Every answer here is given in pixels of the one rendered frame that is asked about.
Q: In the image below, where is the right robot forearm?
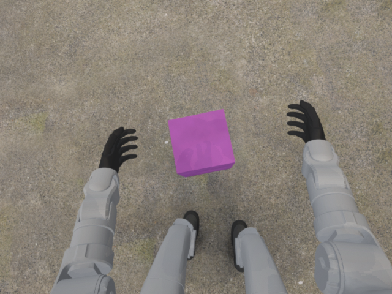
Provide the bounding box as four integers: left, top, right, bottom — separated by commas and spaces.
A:
301, 140, 392, 270

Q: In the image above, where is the robot left hand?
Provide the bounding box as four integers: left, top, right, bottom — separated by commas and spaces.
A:
99, 127, 138, 174

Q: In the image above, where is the robot left foot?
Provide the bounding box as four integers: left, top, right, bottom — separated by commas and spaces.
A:
183, 211, 199, 260

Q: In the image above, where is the carton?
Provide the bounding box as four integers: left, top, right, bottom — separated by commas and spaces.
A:
168, 109, 235, 177

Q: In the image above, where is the robot right shin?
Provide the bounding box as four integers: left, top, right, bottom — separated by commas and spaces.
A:
239, 227, 264, 240

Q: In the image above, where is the robot right hand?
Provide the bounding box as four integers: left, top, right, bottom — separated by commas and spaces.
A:
287, 100, 326, 143

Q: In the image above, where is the left robot forearm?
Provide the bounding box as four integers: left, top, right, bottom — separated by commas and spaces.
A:
50, 168, 120, 294

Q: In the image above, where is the left robot upper arm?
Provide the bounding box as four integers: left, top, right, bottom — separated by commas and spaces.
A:
51, 274, 116, 294

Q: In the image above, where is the right robot upper arm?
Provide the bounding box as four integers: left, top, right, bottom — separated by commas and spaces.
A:
314, 240, 392, 294

